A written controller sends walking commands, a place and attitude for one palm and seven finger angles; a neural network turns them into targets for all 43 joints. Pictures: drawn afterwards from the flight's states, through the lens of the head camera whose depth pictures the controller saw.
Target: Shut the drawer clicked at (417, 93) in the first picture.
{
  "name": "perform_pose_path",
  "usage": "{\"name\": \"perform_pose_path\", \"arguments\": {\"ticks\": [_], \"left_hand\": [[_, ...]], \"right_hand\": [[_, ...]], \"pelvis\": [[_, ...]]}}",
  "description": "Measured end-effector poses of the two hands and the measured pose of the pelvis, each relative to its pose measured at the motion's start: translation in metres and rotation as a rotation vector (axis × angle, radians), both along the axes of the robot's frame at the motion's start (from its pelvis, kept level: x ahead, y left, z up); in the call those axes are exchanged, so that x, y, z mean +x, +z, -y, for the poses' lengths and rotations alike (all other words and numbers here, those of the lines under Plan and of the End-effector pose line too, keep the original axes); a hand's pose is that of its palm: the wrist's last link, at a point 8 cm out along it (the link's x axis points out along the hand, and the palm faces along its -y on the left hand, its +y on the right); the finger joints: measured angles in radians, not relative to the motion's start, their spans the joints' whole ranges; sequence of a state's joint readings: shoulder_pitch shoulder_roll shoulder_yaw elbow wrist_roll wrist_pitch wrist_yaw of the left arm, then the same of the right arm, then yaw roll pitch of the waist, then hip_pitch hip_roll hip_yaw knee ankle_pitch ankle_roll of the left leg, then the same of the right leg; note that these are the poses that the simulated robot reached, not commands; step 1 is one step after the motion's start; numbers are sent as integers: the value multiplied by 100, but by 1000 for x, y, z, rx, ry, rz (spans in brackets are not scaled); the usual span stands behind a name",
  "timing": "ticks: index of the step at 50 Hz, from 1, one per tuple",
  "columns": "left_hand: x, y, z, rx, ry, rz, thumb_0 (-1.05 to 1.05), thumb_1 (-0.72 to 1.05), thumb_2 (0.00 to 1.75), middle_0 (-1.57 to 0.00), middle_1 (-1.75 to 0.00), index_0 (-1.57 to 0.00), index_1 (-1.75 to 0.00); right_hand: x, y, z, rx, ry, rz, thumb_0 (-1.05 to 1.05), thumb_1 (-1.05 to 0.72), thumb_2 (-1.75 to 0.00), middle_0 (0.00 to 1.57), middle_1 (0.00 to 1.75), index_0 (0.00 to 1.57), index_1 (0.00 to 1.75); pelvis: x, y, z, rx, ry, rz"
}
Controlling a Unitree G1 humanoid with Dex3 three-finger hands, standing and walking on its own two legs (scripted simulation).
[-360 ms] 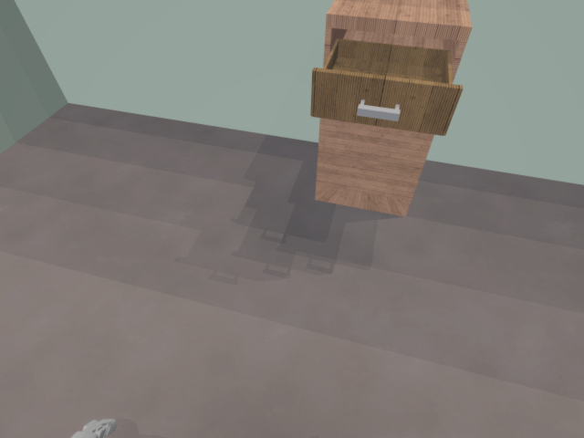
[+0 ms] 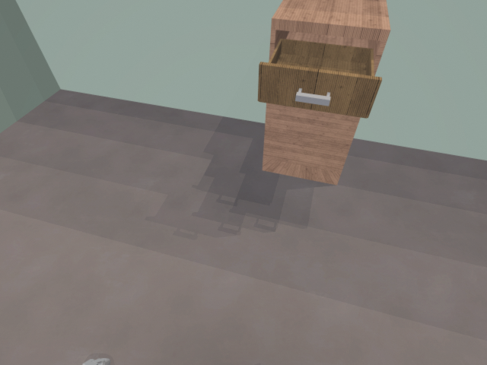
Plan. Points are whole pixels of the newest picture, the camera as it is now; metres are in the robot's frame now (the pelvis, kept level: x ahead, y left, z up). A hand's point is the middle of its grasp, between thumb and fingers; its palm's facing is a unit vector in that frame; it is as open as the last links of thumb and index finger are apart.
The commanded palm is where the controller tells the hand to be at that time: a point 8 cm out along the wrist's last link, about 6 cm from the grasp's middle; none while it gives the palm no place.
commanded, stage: stand and wait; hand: left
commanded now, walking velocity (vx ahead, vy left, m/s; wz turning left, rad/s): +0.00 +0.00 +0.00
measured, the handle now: (313, 95) +0.93 -0.17 -0.05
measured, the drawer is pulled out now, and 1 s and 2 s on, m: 0.30 0.30 0.30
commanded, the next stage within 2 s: look at it before walking up in 0.48 s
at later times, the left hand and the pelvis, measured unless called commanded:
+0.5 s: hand out of the picture +0.06 +0.24 -0.15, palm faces -0.03 -0.94 -0.34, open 7.4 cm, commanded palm none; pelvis -0.01 +0.00 +0.00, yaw -1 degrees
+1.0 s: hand out of the picture +0.06 +0.25 -0.15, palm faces -0.04 -0.95 -0.32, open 7.4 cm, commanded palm none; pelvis -0.02 +0.01 +0.01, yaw -1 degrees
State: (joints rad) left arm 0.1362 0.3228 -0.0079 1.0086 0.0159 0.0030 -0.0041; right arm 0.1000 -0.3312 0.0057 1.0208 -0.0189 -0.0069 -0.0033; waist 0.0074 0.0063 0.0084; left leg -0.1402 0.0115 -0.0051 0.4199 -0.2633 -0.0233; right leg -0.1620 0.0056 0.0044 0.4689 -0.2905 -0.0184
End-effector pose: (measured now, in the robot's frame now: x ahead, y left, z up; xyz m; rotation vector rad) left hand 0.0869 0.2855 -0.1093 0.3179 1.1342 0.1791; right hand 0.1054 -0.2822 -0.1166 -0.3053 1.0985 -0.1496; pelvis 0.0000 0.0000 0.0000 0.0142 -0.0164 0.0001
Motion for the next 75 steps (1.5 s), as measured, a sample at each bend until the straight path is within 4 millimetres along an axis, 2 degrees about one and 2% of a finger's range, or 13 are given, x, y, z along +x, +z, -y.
{"name": "perform_pose_path", "arguments": {"ticks": [9,18,35,65,70,75], "left_hand": [[-29,-5,-2,7,28,-78,1,90,90,-21,-30,-20,-30],[-37,-5,-3,9,27,-94,1,91,90,-21,-30,-20,-30],[-26,-4,-3,-9,2,-55,1,91,90,-21,-30,-20,-30],[-40,-9,-14,-8,15,-101,1,91,90,-21,-30,-20,-30],[-43,-17,-3,-18,-15,-136,1,91,90,-20,-30,-20,-30],[-45,-28,19,-41,-58,-163,1,91,90,-20,-30,-20,-30]], "right_hand": [[-36,-5,12,-16,-35,-95,1,-90,-89,20,30,20,30],[-56,-5,16,-19,-57,-130,1,-90,-89,20,30,20,30],[-60,-2,5,-9,-60,-113,1,-90,-89,20,30,20,30],[-56,1,-4,-17,-76,-95,1,-90,-89,20,30,20,30],[-65,-7,-12,12,-131,-66,1,-91,-89,20,30,20,30],[-89,-25,-18,70,-193,-67,1,-90,-89,20,30,20,30]], "pelvis": [[-4,1,4,-3,-2,5],[-10,3,5,-5,-7,9],[-16,4,-1,-6,-13,8],[-16,4,-11,-7,-40,9],[-21,-2,-9,1,-93,2],[-28,-12,-1,24,-162,8]]}}
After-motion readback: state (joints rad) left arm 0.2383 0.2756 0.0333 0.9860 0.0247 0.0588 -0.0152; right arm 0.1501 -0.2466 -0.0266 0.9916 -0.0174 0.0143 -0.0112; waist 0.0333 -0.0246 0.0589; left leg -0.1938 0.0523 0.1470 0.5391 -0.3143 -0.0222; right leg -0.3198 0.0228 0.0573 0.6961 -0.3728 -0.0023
